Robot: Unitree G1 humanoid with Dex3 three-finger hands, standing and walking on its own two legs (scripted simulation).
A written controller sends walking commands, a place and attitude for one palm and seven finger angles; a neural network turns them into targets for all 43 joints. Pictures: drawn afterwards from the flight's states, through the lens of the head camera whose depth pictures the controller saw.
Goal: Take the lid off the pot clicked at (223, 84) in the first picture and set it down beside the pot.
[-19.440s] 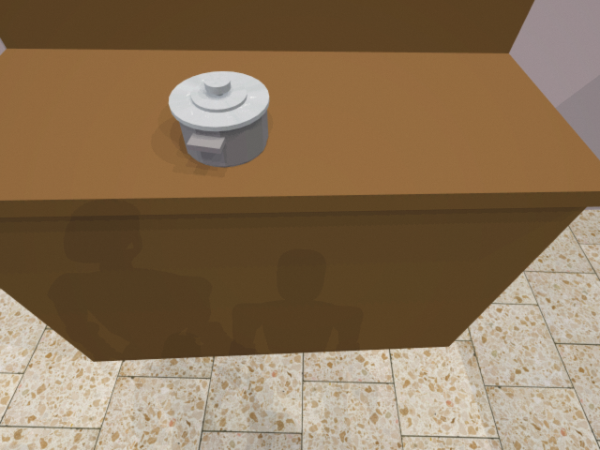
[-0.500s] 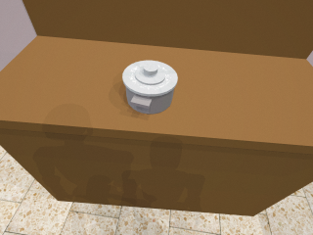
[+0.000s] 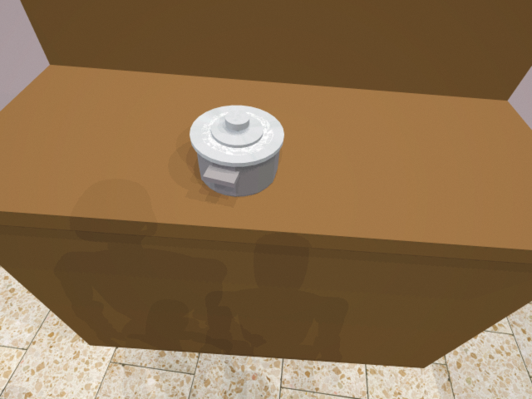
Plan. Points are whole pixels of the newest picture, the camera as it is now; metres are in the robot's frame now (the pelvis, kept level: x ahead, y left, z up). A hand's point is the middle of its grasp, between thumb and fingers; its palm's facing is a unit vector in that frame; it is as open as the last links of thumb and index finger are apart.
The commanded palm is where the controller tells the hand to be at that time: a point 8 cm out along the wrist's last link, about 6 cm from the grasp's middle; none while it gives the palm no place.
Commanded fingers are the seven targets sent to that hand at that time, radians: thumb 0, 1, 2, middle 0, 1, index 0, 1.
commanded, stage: look again from close up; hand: left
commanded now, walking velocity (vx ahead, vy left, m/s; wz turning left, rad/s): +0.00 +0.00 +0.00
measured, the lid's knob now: (237, 120) +0.50 +0.09 +0.16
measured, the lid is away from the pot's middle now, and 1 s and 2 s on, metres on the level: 0.00 0.00 0.00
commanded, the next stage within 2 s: lift the closed hand beside the body in 0.28 s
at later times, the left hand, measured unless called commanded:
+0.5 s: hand out of the picture +0.07 +0.19 -0.12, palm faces +0.17 -0.94 -0.30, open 7.0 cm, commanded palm +0.08 +0.22 -0.04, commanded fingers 0.00 0.90 0.90 -0.51 -0.64 -0.51 -0.64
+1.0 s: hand (111, 389) +0.12 +0.19 +0.06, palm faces +0.37 -0.86 -0.35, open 3.1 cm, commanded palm +0.07 +0.22 +0.09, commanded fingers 0.00 0.90 0.90 -1.30 -1.50 -1.30 -1.50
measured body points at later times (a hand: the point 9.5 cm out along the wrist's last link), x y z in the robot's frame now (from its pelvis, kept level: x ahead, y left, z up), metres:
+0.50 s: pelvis -0.01 -0.01 +0.00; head -0.02 -0.01 +0.45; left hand +0.06 +0.23 -0.10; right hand +0.03 -0.25 -0.14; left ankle -0.01 +0.09 -0.74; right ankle +0.01 -0.15 -0.74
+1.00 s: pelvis +0.00 -0.05 +0.00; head -0.01 -0.06 +0.45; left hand +0.10 +0.23 +0.08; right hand +0.24 -0.24 -0.04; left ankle -0.01 +0.09 -0.74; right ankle +0.01 -0.15 -0.74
